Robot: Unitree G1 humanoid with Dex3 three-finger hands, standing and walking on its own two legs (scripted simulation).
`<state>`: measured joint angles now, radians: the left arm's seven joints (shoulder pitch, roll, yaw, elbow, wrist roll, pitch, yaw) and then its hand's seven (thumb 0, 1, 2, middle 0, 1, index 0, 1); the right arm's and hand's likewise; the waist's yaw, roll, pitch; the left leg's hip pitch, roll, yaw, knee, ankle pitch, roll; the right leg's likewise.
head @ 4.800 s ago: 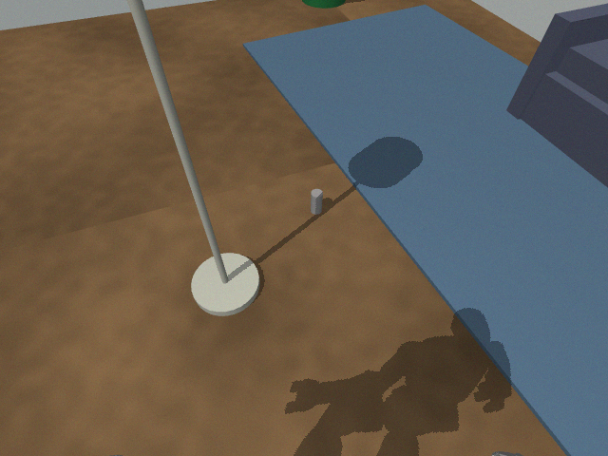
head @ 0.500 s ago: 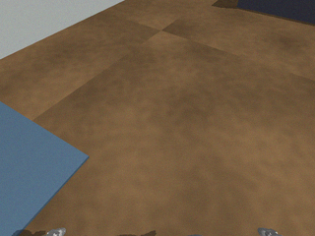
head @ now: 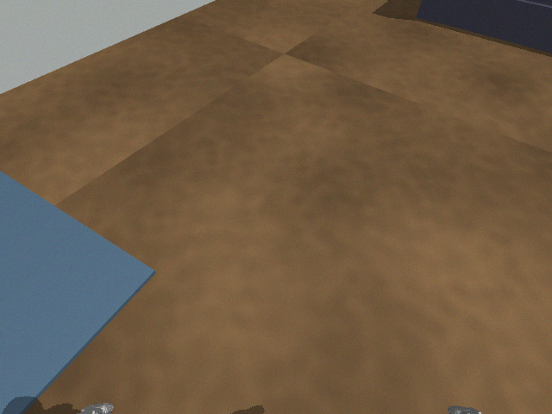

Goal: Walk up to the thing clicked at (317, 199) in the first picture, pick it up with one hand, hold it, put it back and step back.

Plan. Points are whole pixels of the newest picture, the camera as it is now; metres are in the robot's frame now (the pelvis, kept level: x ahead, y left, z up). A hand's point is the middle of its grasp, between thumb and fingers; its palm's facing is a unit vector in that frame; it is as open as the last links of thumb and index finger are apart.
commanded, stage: stand
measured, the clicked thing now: out of the picture -0.44 +0.96 -0.72
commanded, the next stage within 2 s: none
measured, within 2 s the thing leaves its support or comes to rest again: neither
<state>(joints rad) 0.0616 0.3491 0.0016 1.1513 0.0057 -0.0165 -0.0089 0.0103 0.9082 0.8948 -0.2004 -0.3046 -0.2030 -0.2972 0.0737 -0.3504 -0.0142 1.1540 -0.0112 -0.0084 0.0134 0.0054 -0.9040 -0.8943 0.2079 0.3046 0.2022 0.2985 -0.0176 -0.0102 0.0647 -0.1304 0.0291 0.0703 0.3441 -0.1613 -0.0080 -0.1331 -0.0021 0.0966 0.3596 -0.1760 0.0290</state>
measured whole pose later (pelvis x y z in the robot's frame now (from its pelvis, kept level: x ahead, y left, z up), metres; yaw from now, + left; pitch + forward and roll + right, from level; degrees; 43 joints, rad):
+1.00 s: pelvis +0.01 +0.01 +0.00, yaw +2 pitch -3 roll +0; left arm 0.11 0.35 -0.01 1.12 0.01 -0.02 -0.01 0.01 0.91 0.89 -0.20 -0.30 -0.20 -0.30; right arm 0.09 -0.35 -0.01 1.15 -0.01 0.00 0.02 0.00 -0.90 -0.89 0.21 0.30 0.20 0.30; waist -0.01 -0.01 0.06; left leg -0.13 0.01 0.04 0.34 -0.17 0.00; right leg -0.11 -0.02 0.07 0.33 -0.18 0.04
